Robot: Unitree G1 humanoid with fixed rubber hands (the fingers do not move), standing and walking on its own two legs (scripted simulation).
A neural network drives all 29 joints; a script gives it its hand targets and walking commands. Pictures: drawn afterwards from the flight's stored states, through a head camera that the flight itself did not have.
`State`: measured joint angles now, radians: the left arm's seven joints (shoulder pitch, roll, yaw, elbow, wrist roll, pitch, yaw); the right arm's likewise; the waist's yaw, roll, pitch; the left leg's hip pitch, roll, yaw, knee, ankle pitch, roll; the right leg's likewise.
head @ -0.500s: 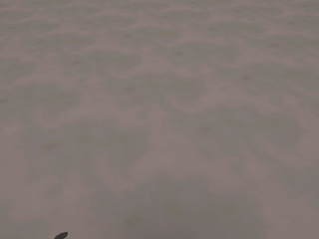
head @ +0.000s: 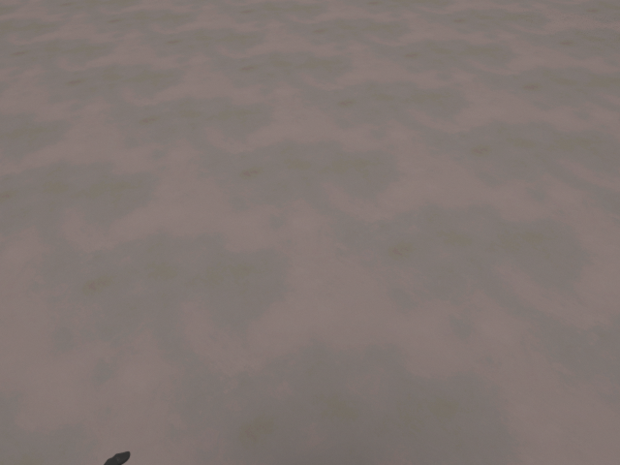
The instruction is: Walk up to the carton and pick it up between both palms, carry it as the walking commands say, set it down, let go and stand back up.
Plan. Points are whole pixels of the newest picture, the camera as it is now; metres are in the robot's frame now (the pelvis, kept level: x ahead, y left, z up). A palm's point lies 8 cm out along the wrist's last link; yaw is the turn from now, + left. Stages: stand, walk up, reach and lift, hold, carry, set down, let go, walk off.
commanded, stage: walk up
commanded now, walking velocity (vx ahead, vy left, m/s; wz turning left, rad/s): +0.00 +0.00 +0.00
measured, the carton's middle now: out of the picture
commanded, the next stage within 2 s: none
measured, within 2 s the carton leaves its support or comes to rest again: neither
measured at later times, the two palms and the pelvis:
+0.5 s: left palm out of the picture +0.14 +0.21 -0.11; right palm out of the picture +0.04 -0.32 -0.13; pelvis -0.01 -0.04 -0.01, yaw -17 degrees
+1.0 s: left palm (250, 388) +0.27 +0.13 -0.12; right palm out of the picture -0.11 -0.27 -0.12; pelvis +0.01 -0.01 -0.01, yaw -33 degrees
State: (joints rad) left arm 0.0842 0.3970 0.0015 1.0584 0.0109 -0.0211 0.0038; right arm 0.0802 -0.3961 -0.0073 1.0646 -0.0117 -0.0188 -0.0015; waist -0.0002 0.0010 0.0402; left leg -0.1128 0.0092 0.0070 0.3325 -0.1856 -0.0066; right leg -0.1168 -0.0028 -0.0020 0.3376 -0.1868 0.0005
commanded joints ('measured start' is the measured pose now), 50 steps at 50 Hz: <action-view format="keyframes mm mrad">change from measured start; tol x32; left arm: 1 -35 174 31 -41 0 -9 4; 50 21 -81 90 -320 2 71 -45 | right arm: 1 -36 -173 -30 -41 0 -9 -4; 50 244 -17 -92 -315 -43 31 -37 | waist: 1 0 -1 -60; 11 19 143 -78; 14 98 -344 -61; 33 -45 -151 -125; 35 -9 291 -94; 50 -54 157 -98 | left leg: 1 12 120 -93 -47 128 33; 3 132 407 -413 -128 -96 96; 10 -36 304 43 93 369 92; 15 -479 80 -20 762 -448 -36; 32 -94 -8 25 161 -145 -35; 35 102 408 -367 -107 87 66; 50 34 294 52 107 473 79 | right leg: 1 1 -125 96 -52 133 -29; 5 -253 -59 -5 525 -350 42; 12 -47 -47 -36 97 -50 28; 14 -68 -431 568 -84 224 -158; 31 -161 -173 352 -9 169 -138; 39 -405 -26 14 788 -232 41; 50 -232 -18 -85 304 -261 42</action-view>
